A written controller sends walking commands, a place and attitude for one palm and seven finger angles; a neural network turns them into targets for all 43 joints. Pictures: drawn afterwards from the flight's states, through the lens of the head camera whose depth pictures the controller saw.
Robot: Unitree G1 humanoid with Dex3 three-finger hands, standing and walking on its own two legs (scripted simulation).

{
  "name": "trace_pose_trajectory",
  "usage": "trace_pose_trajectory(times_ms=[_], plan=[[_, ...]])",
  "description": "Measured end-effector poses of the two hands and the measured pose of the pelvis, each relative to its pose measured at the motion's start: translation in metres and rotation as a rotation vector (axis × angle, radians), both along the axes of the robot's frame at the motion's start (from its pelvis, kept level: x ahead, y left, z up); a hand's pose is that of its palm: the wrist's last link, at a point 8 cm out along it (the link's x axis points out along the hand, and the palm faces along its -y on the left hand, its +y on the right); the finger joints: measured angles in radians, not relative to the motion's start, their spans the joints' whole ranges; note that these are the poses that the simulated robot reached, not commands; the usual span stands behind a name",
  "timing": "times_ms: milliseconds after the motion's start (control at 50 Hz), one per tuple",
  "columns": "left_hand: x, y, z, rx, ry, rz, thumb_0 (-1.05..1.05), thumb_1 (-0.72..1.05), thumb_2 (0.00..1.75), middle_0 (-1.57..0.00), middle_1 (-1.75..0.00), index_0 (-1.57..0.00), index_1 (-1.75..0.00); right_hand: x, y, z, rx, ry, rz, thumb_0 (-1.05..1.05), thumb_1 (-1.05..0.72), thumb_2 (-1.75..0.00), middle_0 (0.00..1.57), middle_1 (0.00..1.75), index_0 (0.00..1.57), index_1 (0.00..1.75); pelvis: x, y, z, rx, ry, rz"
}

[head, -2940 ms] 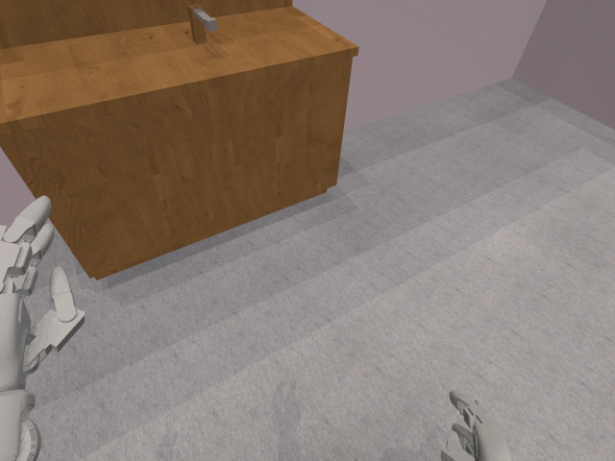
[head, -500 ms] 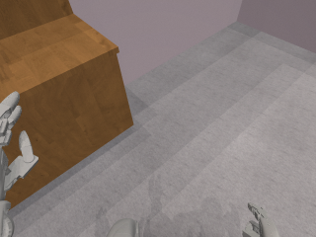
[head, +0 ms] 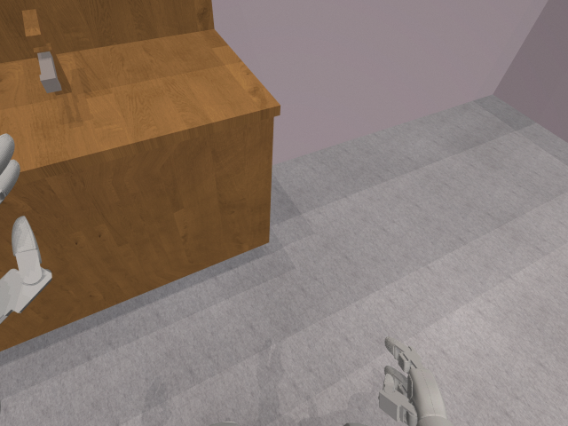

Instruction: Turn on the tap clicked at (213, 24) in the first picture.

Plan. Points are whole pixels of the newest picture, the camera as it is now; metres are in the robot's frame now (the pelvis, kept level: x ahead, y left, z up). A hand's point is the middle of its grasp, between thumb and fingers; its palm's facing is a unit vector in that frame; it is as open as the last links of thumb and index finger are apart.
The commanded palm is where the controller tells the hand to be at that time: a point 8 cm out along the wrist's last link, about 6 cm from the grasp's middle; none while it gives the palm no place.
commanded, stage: turn to face it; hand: left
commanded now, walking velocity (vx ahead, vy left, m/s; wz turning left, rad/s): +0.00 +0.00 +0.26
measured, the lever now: (50, 82) +0.70 +0.54 +0.06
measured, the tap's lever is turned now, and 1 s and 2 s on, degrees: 0 0 0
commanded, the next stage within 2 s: take the last steps up to it in 0.10 s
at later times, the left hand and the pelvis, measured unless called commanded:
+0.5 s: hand (3, 371) +0.13 +0.24 +0.18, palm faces +0.56 -0.74 -0.37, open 7.4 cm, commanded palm +0.08 +0.27 +0.18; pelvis -0.03 -0.03 -0.01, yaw +10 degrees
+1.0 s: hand (31, 346) +0.16 +0.24 +0.17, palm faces +0.57 -0.73 -0.38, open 7.5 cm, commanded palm +0.09 +0.27 +0.18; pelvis -0.01 -0.04 -0.01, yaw +12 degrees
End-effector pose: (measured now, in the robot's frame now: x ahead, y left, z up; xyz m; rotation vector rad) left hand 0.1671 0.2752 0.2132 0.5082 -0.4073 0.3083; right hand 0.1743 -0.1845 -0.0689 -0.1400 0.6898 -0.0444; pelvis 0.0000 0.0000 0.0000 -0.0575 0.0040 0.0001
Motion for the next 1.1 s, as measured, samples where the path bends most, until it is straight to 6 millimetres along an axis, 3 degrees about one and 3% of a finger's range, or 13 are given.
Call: trace_pose_trajectory(times_ms=[100,200,300,400,500,580,700,780,860,940,1020,1100], plan=[[-0.022,-0.003,-0.016,-0.051,0.06,0.148,0.02,0.89,0.9,-0.21,-0.31,-0.21,-0.3,0.0,-0.016,-0.012,0.004,0.005,0.059,0.01,-0.9,-0.9,0.21,0.3,0.21,0.3,-0.005,-0.022,-0.003,0.015,-0.015,0.04],[-0.034,-0.027,-0.033,-0.125,0.088,0.204,0.02,0.89,0.9,-0.21,-0.31,-0.2,-0.3,-0.007,-0.052,-0.027,-0.037,0.042,0.082,0.01,-0.91,-0.9,0.2,0.3,0.21,0.3,-0.015,-0.042,-0.009,0.049,-0.039,0.081],[-0.041,-0.042,-0.026,-0.111,0.093,0.166,0.02,0.89,0.9,-0.21,-0.31,-0.21,-0.3,-0.022,-0.088,-0.016,-0.111,0.078,0.025,0.01,-0.91,-0.9,0.2,0.3,0.21,0.3,-0.018,-0.049,0.001,0.083,-0.028,0.112],[-0.056,-0.028,-0.018,-0.041,0.069,0.179,0.02,0.88,0.9,-0.21,-0.31,-0.21,-0.3,-0.031,-0.105,-0.005,-0.178,0.084,0.0,0.01,-0.91,-0.9,0.2,0.3,0.2,0.3,-0.024,-0.047,0.002,0.083,-0.004,0.149],[-0.08,-0.002,-0.026,-0.06,0.015,0.235,0.02,0.89,0.9,-0.21,-0.31,-0.21,-0.3,-0.034,-0.095,-0.003,-0.225,0.069,0.018,0.01,-0.91,-0.9,0.2,0.29,0.2,0.3,-0.032,-0.031,-0.007,0.07,-0.004,0.169],[-0.088,0.011,-0.031,-0.083,-0.01,0.261,0.02,0.89,0.9,-0.21,-0.31,-0.21,-0.3,-0.034,-0.067,-0.004,-0.175,0.038,0.033,0.01,-0.91,-0.9,0.2,0.29,0.2,0.3,-0.036,-0.023,-0.007,0.067,-0.026,0.177],[-0.092,0.009,-0.015,-0.061,-0.022,0.244,0.02,0.89,0.9,-0.21,-0.31,-0.2,-0.3,-0.035,-0.019,-0.008,-0.052,0.037,0.109,0.01,-0.91,-0.9,0.2,0.3,0.2,0.3,-0.035,-0.021,0.003,0.042,-0.023,0.196],[-0.089,0.006,-0.013,-0.036,0.024,0.259,0.02,0.89,0.9,-0.21,-0.31,-0.2,-0.3,-0.031,-0.004,-0.015,-0.003,0.05,0.141,0.01,-0.91,-0.9,0.2,0.3,0.21,0.3,-0.029,-0.024,0.005,0.043,-0.018,0.193],[-0.08,0.002,-0.022,-0.015,0.076,0.301,0.02,0.89,0.9,-0.21,-0.31,-0.2,-0.3,-0.02,-0.009,-0.029,0.011,0.061,0.162,0.01,-0.9,-0.9,0.21,0.3,0.21,0.3,-0.019,-0.034,-0.003,0.057,-0.017,0.198],[-0.067,-0.006,-0.033,-0.053,0.072,0.301,0.02,0.89,0.9,-0.21,-0.31,-0.21,-0.3,-0.004,-0.03,-0.041,-0.038,0.093,0.176,0.01,-0.9,-0.9,0.21,0.3,0.21,0.3,-0.015,-0.038,-0.011,0.052,-0.025,0.21],[-0.056,-0.009,-0.032,-0.075,0.073,0.271,0.02,0.89,0.9,-0.21,-0.31,-0.21,-0.3,0.008,-0.054,-0.028,-0.109,0.115,0.138,0.01,-0.91,-0.9,0.2,0.3,0.21,0.3,-0.006,-0.035,-0.003,0.065,-0.016,0.212],[-0.047,0.001,-0.025,-0.048,0.07,0.253,0.02,0.88,0.9,-0.21,-0.31,-0.21,-0.3,0.019,-0.067,-0.01,-0.177,0.099,0.096,0.02,-0.91,-0.9,0.2,0.3,0.2,0.3,0.006,-0.027,0.002,0.077,-0.002,0.217]])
